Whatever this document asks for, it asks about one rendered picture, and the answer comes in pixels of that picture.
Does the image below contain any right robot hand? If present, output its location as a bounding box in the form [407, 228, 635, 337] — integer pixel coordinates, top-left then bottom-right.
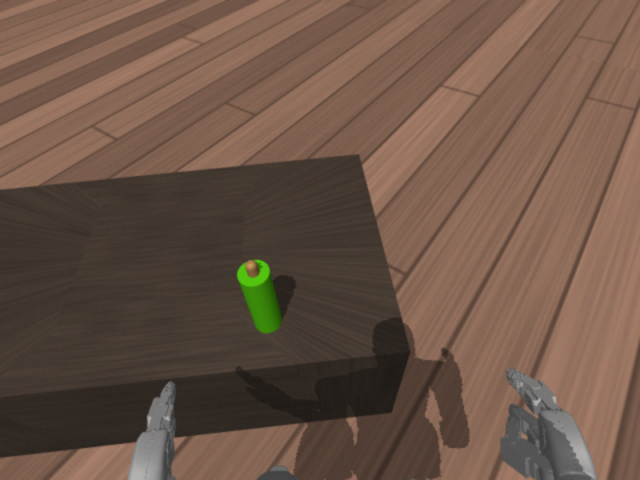
[500, 368, 597, 480]

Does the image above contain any left robot hand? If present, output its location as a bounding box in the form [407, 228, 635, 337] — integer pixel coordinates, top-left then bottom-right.
[127, 381, 176, 480]

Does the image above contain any bottle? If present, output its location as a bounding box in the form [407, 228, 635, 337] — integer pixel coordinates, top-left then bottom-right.
[237, 260, 282, 333]

